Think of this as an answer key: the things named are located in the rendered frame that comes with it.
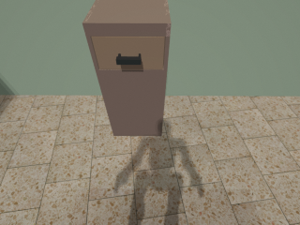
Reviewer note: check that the cabinet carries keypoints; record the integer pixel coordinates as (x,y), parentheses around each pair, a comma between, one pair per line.
(134,98)

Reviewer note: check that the drawer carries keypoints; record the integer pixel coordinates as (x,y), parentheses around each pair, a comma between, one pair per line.
(107,49)

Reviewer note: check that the handle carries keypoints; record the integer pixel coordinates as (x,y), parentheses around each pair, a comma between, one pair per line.
(128,60)

